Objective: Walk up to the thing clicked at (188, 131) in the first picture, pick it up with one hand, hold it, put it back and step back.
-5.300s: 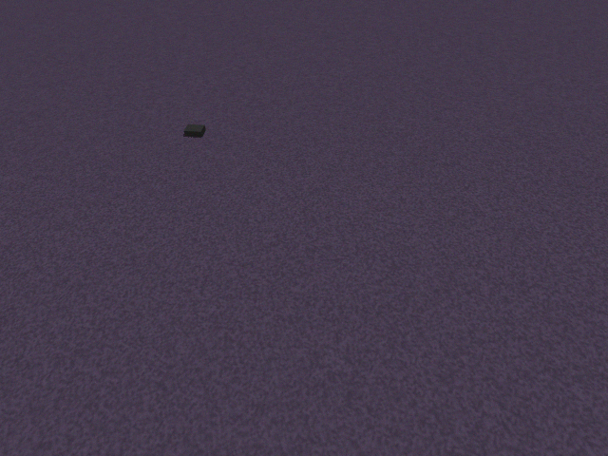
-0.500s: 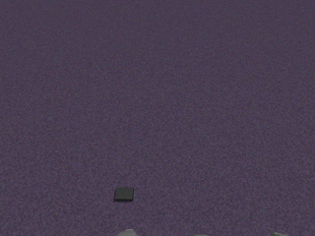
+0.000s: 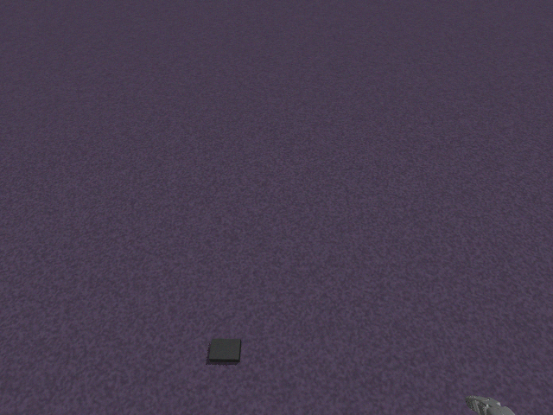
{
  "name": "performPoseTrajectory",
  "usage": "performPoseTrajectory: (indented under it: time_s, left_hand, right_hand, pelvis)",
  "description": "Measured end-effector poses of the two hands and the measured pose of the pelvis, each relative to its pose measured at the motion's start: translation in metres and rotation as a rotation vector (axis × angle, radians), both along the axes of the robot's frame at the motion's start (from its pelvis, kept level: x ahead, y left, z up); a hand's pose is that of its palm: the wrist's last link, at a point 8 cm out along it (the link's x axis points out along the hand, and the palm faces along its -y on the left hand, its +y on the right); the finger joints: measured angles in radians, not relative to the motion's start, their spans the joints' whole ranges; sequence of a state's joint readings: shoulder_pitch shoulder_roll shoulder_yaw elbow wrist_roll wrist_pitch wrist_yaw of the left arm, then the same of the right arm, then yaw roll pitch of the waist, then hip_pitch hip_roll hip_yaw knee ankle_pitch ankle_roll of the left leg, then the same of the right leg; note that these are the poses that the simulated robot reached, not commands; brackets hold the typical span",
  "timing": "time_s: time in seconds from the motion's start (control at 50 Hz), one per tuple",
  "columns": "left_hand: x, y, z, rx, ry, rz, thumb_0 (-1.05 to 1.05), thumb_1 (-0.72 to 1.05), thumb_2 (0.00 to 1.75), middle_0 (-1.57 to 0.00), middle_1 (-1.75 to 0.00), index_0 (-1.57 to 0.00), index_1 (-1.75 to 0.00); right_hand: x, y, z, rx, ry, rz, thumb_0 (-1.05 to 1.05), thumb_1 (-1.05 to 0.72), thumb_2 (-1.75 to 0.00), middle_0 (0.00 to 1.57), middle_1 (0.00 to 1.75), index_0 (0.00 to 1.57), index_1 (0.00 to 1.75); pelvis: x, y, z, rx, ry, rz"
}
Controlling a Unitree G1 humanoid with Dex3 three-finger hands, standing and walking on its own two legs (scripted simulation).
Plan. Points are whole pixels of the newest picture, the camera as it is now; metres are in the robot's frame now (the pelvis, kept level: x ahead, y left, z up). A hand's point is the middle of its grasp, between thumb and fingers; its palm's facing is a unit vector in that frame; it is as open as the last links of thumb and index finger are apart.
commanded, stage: walk up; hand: left
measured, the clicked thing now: (225, 350) +0.45 +0.23 -0.75
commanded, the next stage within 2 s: stand in 0.58 s
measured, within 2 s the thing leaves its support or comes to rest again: neither
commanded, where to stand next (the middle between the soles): +0.08 -0.02 m, yaw +0 degrees
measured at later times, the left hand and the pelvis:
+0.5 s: hand out of the picture +0.10 +0.25 -0.15, palm faces -0.02 -0.95 -0.31, open 7.3 cm; pelvis +0.01 +0.01 +0.01, yaw +0 degrees
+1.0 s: hand out of the picture +0.11 +0.26 -0.15, palm faces -0.01 -0.94 -0.35, open 7.3 cm; pelvis +0.03 +0.01 +0.01, yaw +0 degrees
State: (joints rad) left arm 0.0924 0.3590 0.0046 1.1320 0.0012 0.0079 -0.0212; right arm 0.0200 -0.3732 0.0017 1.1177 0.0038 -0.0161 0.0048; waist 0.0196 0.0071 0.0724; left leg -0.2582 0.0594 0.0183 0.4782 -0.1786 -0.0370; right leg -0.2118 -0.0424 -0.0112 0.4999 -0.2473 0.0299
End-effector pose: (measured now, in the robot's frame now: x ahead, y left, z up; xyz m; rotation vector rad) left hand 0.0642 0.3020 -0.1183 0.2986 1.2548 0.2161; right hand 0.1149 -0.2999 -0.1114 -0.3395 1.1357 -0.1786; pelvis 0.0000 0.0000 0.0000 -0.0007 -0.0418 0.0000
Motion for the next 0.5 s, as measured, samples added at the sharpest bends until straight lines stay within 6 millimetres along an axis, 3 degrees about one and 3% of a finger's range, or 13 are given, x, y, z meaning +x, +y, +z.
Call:
performPoseTrajectory:
  time_s: [0.3,0.5]
  left_hand:
    - [0.033,-0.005,0.004,-0.028,-0.032,-0.029,0.0,0.91,0.9,-0.2,-0.3,-0.2,-0.3]
    - [0.032,-0.003,0.002,-0.03,-0.009,-0.026,0.0,0.91,0.9,-0.2,-0.3,-0.2,-0.3]
  right_hand:
    - [-0.041,-0.001,0.002,-0.01,0.102,-0.065,0.01,-0.9,-0.9,0.2,0.3,0.2,0.3]
    - [-0.039,0.002,0.003,-0.01,0.104,-0.071,0.01,-0.9,-0.9,0.2,0.3,0.2,0.3]
  pelvis:
    - [0.007,0.004,0.007,-0.001,0.005,-0.007]
    - [0.012,0.006,0.008,-0.002,0.011,-0.006]
